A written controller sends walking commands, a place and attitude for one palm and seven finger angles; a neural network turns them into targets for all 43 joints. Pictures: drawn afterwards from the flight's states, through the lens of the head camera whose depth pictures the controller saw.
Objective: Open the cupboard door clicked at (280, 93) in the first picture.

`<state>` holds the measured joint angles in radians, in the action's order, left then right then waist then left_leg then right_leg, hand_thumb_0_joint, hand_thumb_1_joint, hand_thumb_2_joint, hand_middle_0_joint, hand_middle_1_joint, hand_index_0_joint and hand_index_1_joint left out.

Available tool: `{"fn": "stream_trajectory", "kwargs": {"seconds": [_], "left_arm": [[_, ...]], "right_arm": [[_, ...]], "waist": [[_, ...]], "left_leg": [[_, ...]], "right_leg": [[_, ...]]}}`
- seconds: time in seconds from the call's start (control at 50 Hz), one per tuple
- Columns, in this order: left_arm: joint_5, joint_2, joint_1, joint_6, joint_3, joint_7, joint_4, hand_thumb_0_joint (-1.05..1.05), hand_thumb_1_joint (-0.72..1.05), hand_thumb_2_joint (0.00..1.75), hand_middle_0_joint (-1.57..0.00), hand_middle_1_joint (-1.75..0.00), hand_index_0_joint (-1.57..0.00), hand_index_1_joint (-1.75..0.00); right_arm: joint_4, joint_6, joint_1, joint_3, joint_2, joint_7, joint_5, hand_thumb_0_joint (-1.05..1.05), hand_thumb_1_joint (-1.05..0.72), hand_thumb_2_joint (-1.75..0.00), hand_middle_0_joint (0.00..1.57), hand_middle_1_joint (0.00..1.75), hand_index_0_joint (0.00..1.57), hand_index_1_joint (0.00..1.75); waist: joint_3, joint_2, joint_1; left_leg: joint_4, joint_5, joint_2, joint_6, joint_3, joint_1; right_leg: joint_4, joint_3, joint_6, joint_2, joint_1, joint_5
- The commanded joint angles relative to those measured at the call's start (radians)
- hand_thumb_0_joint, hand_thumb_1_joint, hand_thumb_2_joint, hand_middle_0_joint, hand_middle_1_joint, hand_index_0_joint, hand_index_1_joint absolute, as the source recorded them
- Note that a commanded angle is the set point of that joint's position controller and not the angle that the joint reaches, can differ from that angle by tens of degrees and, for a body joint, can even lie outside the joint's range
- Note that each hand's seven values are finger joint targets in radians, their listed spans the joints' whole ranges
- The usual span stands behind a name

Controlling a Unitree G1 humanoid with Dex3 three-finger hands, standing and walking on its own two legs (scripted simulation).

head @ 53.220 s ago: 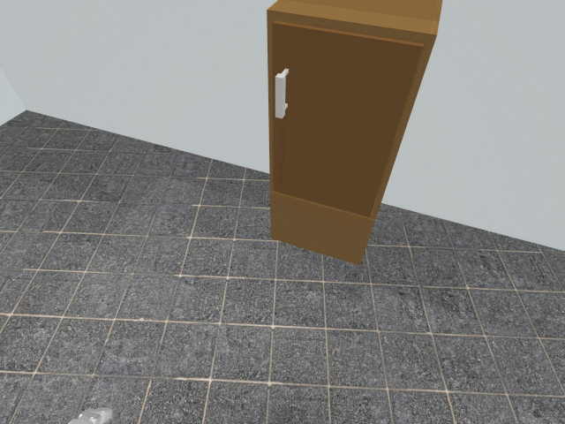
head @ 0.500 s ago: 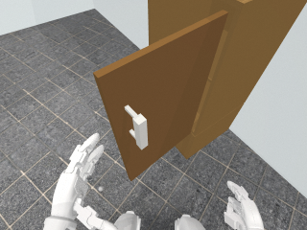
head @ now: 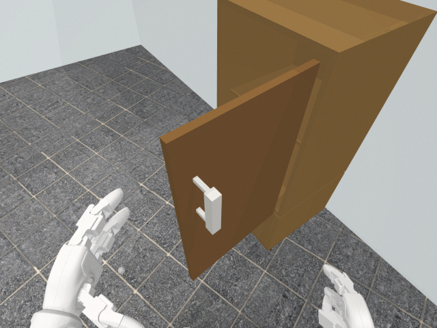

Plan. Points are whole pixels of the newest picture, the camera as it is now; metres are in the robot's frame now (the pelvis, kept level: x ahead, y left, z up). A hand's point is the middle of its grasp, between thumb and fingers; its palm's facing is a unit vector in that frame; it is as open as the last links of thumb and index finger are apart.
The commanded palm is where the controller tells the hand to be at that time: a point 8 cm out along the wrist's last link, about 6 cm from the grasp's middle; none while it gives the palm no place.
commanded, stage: draw the hand back to the body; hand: left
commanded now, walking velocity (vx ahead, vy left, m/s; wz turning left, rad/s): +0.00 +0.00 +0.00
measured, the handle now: (206, 205) +0.34 +0.05 +0.04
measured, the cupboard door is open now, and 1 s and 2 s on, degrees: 95 95 95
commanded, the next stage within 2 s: step back with the hand held close in 1.10 s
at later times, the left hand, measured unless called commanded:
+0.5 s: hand (49, 231) +0.21 +0.23 +0.17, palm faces +0.32 -0.87 -0.38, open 11.7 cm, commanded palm +0.16 +0.28 +0.20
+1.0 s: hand (23, 212) +0.21 +0.24 +0.21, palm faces +0.41 -0.82 -0.39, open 7.5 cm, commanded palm +0.16 +0.28 +0.23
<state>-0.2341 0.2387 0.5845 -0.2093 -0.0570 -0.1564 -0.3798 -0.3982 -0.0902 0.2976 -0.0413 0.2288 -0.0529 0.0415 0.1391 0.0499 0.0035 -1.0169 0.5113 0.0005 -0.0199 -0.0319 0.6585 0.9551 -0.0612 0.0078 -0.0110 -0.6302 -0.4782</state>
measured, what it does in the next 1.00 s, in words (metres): rises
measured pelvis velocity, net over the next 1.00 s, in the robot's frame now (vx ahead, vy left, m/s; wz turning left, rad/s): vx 0.02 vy -0.01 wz -0.03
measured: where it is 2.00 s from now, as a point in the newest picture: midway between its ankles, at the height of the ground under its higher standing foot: outside the picture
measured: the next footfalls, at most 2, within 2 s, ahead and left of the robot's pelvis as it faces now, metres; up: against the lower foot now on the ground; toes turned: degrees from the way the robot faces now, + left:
none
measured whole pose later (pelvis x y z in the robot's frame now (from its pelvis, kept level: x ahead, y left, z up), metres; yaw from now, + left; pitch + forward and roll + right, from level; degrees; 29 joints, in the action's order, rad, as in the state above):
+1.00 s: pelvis +0.02 -0.01 +0.06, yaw -2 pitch -4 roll -1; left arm -0.07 0.34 0.48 -0.07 -0.32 0.11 -0.41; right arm -0.62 -0.10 0.20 -0.03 0.22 -0.08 0.01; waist -0.01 0.06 -0.06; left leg -0.46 0.29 -0.01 -0.01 0.01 0.11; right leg 0.42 -0.02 0.02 -0.02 -0.11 -0.26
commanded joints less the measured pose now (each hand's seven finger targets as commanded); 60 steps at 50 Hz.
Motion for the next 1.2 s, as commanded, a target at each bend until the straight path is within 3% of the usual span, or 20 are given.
{"fn": "stream_trajectory", "kwargs": {"seconds": [0.0,0.02,0.04,0.08,0.16,0.18,0.28,0.36,0.38,0.46,0.54,0.58,0.7,0.76,0.84,0.96,1.06,1.18], "left_arm": [[-0.031,0.093,-0.010,-0.042,-0.105,-0.015,-0.263,0.00,-0.32,0.37,-0.16,-0.30,-0.16,-0.30],[0.116,0.242,-0.015,0.009,-0.140,0.115,-0.348,0.00,-0.29,0.39,-0.16,-0.30,-0.16,-0.30],[0.130,0.149,0.045,0.053,-0.098,0.172,-0.326,0.00,-0.26,0.40,-0.16,-0.30,-0.16,-0.30],[0.163,0.122,0.042,0.106,-0.076,0.230,-0.287,0.00,-0.18,0.43,-0.16,-0.30,-0.16,-0.30],[0.191,0.186,-0.013,0.128,-0.130,0.283,-0.312,0.00,-0.05,0.50,-0.17,-0.30,-0.17,-0.30],[0.195,0.168,-0.025,0.128,-0.113,0.287,-0.322,0.00,-0.01,0.51,-0.17,-0.30,-0.17,-0.30],[0.198,0.188,-0.061,0.128,-0.158,0.304,-0.301,0.00,0.17,0.58,-0.17,-0.30,-0.17,-0.30],[0.193,0.229,-0.074,0.121,-0.233,0.306,-0.273,0.00,0.31,0.64,-0.18,-0.30,-0.18,-0.30],[0.190,0.211,-0.076,0.119,-0.226,0.302,-0.273,0.00,0.34,0.66,-0.18,-0.30,-0.18,-0.30],[0.184,0.250,-0.101,0.106,-0.291,0.302,-0.263,0.00,0.48,0.72,-0.19,-0.30,-0.19,-0.30],[0.180,0.262,-0.130,0.094,-0.326,0.298,-0.287,0.00,0.62,0.78,-0.19,-0.30,-0.19,-0.30],[0.175,0.266,-0.131,0.092,-0.350,0.298,-0.262,0.00,0.69,0.81,-0.19,-0.30,-0.19,-0.30],[0.165,0.311,-0.181,0.074,-0.429,0.300,-0.266,0.00,0.90,0.90,-0.20,-0.30,-0.20,-0.30],[0.164,0.245,-0.154,0.079,-0.368,0.286,-0.204,0.00,0.90,0.90,-0.20,-0.30,-0.20,-0.30],[0.165,0.274,-0.166,0.076,-0.389,0.286,-0.220,0.00,0.90,0.90,-0.20,-0.30,-0.20,-0.30],[0.171,0.318,-0.209,0.067,-0.415,0.295,-0.279,0.00,0.90,0.90,-0.20,-0.30,-0.20,-0.30],[0.166,0.289,-0.171,0.070,-0.401,0.292,-0.229,0.00,0.90,0.90,-0.20,-0.30,-0.20,-0.30],[0.165,0.276,-0.184,0.071,-0.390,0.288,-0.213,0.00,0.90,0.90,-0.20,-0.30,-0.20,-0.30]], "right_arm": [[0.168,-0.070,-0.082,0.050,0.106,-0.012,0.007,0.00,-0.90,-0.90,0.20,0.30,0.20,0.30],[0.175,-0.053,-0.085,0.053,0.097,-0.041,-0.004,0.00,-0.90,-0.90,0.20,0.30,0.20,0.30],[0.171,-0.044,-0.076,0.044,0.078,-0.048,-0.008,0.00,-0.90,-0.90,0.20,0.30,0.20,0.30],[0.145,-0.030,-0.079,0.037,0.078,-0.052,-0.010,0.00,-0.90,-0.90,0.20,0.30,0.20,0.30],[0.122,-0.026,-0.106,0.032,0.093,-0.065,-0.020,0.00,-0.90,-0.90,0.20,0.30,0.20,0.30],[0.119,-0.032,-0.109,0.028,0.089,-0.067,-0.020,0.00,-0.90,-0.90,0.20,0.30,0.20,0.30],[0.075,-0.052,-0.139,0.022,0.090,-0.067,-0.025,0.00,-0.90,-0.90,0.20,0.30,0.20,0.30],[0.038,-0.064,-0.160,0.025,0.093,-0.066,-0.027,0.00,-0.90,-0.90,0.20,0.30,0.20,0.30],[0.033,-0.065,-0.166,0.024,0.089,-0.063,-0.027,0.00,-0.90,-0.90,0.20,0.30,0.20,0.30],[0.005,-0.072,-0.187,0.030,0.094,-0.058,-0.029,0.00,-0.90,-0.90,0.20,0.30,0.20,0.30],[-0.016,-0.080,-0.193,0.035,0.093,-0.050,-0.032,0.00,-0.90,-0.90,0.20,0.30,0.20,0.30],[-0.025,-0.078,-0.198,0.038,0.092,-0.048,-0.032,0.00,-0.90,-0.90,0.20,0.30,0.20,0.30],[-0.048,-0.078,-0.211,0.048,0.094,-0.046,-0.032,0.00,-0.90,-0.90,0.20,0.30,0.20,0.30],[-0.057,-0.071,-0.214,0.053,0.101,-0.037,-0.030,0.00,-0.90,-0.90,0.20,0.30,0.20,0.30],[-0.055,-0.062,-0.221,0.059,0.100,-0.038,-0.035,0.00,-0.90,-0.90,0.20,0.30,0.20,0.30],[-0.061,-0.070,-0.236,0.055,0.095,-0.043,-0.035,0.00,-0.90,-0.90,0.20,0.30,0.20,0.30],[-0.071,-0.075,-0.234,0.057,0.093,-0.042,-0.035,0.00,-0.90,-0.90,0.20,0.30,0.20,0.30],[-0.073,-0.067,-0.240,0.059,0.093,-0.038,-0.036,0.00,-0.90,-0.90,0.20,0.30,0.20,0.30]], "waist": [[0.109,0.016,-0.014],[0.141,0.037,-0.066],[0.082,0.046,-0.038],[0.017,0.012,-0.025],[0.017,-0.007,-0.032],[0.006,-0.003,-0.027],[-0.040,0.002,-0.036],[-0.047,-0.009,-0.052],[-0.062,0.006,-0.048],[-0.058,-0.005,-0.061],[-0.058,0.040,-0.061],[-0.074,0.007,-0.065],[-0.060,0.019,-0.070],[-0.103,0.003,-0.063],[-0.075,-0.022,-0.068],[-0.061,0.051,-0.073],[-0.090,-0.003,-0.072],[-0.106,0.003,-0.069]], "left_leg": [[0.212,-0.292,0.004,0.011,-0.018,-0.120],[0.264,-0.330,-0.012,0.006,-0.012,-0.148],[0.278,-0.323,-0.012,0.007,-0.005,-0.163],[0.299,-0.311,-0.017,0.006,-0.005,-0.176],[0.360,-0.300,-0.020,0.001,-0.007,-0.246],[0.373,-0.312,-0.021,0.000,-0.004,-0.270],[0.452,-0.347,-0.024,0.004,-0.005,-0.337],[0.498,-0.395,-0.024,0.006,0.005,-0.381],[0.509,-0.403,-0.025,0.007,0.008,-0.397],[0.546,-0.425,-0.024,0.006,0.017,-0.429],[0.570,-0.485,-0.024,0.007,0.030,-0.473],[0.584,-0.499,-0.026,0.009,0.029,-0.474],[0.603,-0.503,-0.023,0.004,0.046,-0.519],[0.613,-0.504,-0.026,0.003,0.048,-0.516],[0.620,-0.497,-0.023,-0.005,0.052,-0.537],[0.624,-0.487,-0.017,-0.001,0.052,-0.552],[0.629,-0.486,-0.019,-0.001,0.054,-0.548],[0.639,-0.466,-0.018,-0.003,0.054,-0.548]], "right_leg": [[-0.149,-0.023,0.012,-0.021,0.121,0.262],[-0.205,0.044,0.025,0.009,0.168,0.268],[-0.229,0.035,0.022,0.011,0.155,0.261],[-0.262,0.024,0.017,0.011,0.171,0.249],[-0.322,0.020,0.018,0.013,0.242,0.243],[-0.333,0.021,0.016,0.016,0.247,0.255],[-0.397,0.018,0.014,0.016,0.322,0.278],[-0.443,0.018,0.016,0.015,0.397,0.323],[-0.452,0.020,0.014,0.016,0.398,0.328],[-0.492,0.023,0.016,0.014,0.459,0.360],[-0.515,0.027,0.013,0.015,0.484,0.411],[-0.526,0.024,0.013,0.014,0.501,0.420],[-0.559,0.035,0.011,0.014,0.527,0.446],[-0.576,0.034,0.008,0.014,0.521,0.442],[-0.582,0.040,0.005,0.014,0.534,0.453],[-0.597,0.047,0.011,0.015,0.554,0.443],[-0.608,0.046,0.009,0.012,0.546,0.446],[-0.619,0.049,0.004,0.013,0.539,0.429]]}}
